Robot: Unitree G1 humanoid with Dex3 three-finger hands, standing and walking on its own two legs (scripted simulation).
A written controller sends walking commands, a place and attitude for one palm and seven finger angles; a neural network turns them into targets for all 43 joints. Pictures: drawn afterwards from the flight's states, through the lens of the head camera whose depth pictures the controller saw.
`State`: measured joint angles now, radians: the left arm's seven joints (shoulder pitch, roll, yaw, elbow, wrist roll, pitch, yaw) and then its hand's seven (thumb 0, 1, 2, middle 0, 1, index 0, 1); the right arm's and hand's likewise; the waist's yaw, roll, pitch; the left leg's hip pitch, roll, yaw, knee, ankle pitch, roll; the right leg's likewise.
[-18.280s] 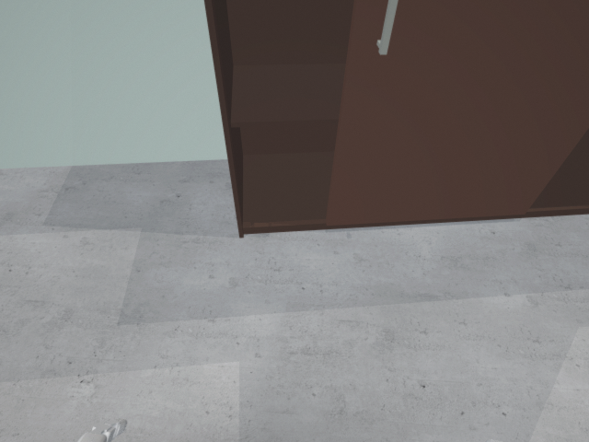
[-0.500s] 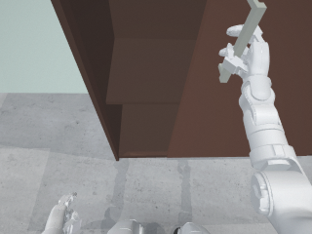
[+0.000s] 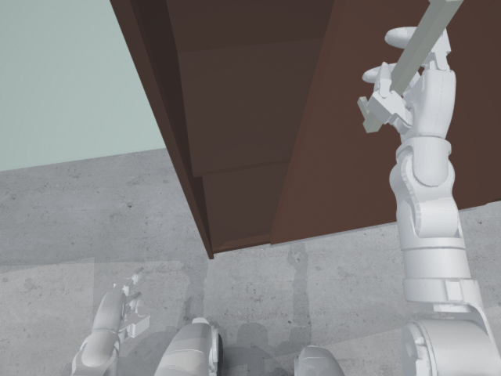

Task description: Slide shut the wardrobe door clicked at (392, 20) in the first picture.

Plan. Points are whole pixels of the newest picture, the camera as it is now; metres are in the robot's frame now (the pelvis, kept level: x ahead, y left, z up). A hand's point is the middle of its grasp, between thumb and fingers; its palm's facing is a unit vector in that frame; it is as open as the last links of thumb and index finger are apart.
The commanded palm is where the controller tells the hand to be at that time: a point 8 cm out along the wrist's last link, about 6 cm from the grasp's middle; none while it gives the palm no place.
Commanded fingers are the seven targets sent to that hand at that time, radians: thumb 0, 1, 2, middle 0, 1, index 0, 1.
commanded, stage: step sideways, sliding the door along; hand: right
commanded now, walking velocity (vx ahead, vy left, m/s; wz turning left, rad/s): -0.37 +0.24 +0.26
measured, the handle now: (394, 66) +0.48 -0.20 +0.17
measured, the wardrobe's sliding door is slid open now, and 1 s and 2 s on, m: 0.22 0.00 0.00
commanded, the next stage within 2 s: stop walking and hold the door there in 1.06 s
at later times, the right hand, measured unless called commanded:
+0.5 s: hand (206, 124) +0.39 +0.05 +0.16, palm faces -0.03 +1.00 -0.08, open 6.1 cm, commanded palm +0.37 +0.02 +0.17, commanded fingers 0.00 -0.90 -0.90 0.45 1.40 0.45 1.40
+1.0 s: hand (194, 119) +0.40 +0.06 +0.16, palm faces +0.36 +0.93 -0.07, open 6.8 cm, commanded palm +0.35 +0.09 +0.18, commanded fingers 0.00 -0.90 -0.90 0.45 1.40 0.45 1.40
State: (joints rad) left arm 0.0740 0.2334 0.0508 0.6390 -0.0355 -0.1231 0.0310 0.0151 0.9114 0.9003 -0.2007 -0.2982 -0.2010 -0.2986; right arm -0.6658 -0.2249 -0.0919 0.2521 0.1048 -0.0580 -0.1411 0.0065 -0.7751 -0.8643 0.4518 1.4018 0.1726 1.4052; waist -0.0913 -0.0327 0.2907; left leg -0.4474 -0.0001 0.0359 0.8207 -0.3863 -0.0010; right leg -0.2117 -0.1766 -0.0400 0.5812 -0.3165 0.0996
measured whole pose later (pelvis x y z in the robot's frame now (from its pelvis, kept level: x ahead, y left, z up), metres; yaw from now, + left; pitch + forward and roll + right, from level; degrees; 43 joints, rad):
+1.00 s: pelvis -0.02 +0.27 +0.00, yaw +6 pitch +0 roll +2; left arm 0.08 0.27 0.06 0.63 -0.04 -0.09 0.03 0.02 0.91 0.90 -0.20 -0.30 -0.20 -0.30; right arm -0.44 -0.30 -0.28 0.08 0.09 -0.04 -0.20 0.01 -0.81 -0.85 0.42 1.40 0.04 1.29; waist -0.06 0.00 0.21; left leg -0.46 -0.04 0.03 0.70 -0.30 0.00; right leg -0.24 -0.07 -0.09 0.60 -0.32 0.00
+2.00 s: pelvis -0.02 +0.32 +0.02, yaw +19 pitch -1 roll +1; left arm 0.26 0.23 -0.06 0.71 -0.01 -0.10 0.07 0.02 0.90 0.90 -0.21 -0.30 -0.21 -0.30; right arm -0.16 -0.55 -0.53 0.41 0.06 -0.04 -0.18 -0.07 -0.73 -0.80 0.38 1.32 0.13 1.33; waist 0.01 -0.01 -0.02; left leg -0.16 -0.01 0.04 0.40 -0.23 0.01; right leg -0.25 -0.03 -0.14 0.44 -0.19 -0.03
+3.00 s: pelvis -0.06 +0.18 +0.01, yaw +16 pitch +1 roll +1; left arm 0.20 0.15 -0.09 0.69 -0.02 -0.07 0.06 0.01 0.90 0.90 -0.21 -0.30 -0.21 -0.30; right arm -0.46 -0.40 -0.24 0.40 0.07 -0.07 -0.13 -0.07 -0.74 -0.81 0.44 1.40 0.19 1.36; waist -0.02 -0.01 0.07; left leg -0.26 -0.04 0.06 0.61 -0.38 -0.02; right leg -0.30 -0.01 -0.06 0.45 -0.17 -0.03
